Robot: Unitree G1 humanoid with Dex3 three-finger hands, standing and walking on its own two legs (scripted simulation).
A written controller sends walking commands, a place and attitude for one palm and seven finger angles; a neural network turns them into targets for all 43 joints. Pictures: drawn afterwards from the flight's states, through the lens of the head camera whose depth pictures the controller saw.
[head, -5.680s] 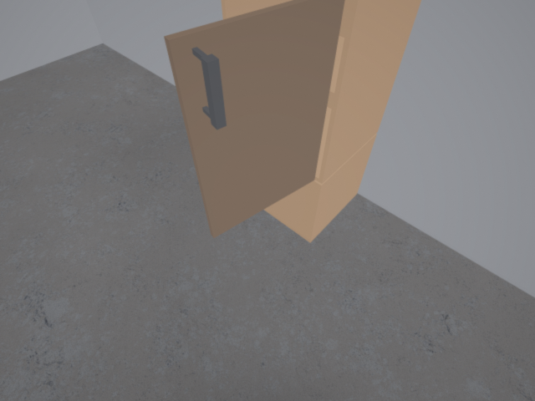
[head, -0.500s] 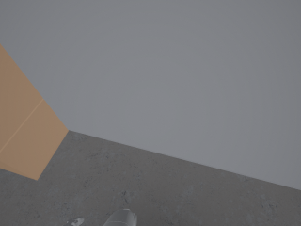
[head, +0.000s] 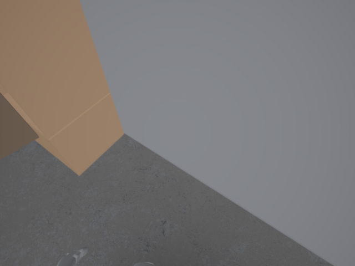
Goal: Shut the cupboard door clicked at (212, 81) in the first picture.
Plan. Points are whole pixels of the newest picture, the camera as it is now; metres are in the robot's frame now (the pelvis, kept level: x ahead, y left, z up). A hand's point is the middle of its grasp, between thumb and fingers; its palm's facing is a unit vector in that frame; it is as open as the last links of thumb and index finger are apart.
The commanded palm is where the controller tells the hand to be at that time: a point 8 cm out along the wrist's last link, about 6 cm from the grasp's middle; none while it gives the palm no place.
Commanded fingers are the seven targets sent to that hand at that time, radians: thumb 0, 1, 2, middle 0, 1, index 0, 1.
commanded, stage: turn to face it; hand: left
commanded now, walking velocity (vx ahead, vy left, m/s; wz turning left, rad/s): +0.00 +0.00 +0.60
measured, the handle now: out of the picture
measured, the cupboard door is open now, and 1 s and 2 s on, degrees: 78 78 78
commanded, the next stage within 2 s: take the last steps up to it in 1.16 s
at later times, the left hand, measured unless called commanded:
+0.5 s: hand out of the picture +0.01 +0.25 -0.16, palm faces +0.33 -0.91 -0.23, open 7.4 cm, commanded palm none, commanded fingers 0.00 0.90 0.90 -0.20 -0.30 -0.20 -0.30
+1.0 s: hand out of the picture -0.06 +0.22 -0.18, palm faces +0.57 -0.79 -0.21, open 7.4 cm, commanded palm none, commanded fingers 0.00 0.90 0.90 -0.20 -0.30 -0.20 -0.30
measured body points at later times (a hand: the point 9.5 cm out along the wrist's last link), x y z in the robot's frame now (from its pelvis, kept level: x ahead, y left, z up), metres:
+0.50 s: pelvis +0.00 +0.03 +0.01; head +0.04 +0.06 +0.46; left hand -0.01 +0.30 -0.14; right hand +0.16 -0.19 -0.12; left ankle -0.01 +0.13 -0.73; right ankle +0.04 -0.13 -0.66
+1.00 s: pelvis +0.01 +0.03 -0.01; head +0.04 +0.07 +0.44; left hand -0.09 +0.26 -0.16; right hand +0.24 -0.13 -0.13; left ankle -0.04 +0.13 -0.73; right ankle +0.06 -0.12 -0.71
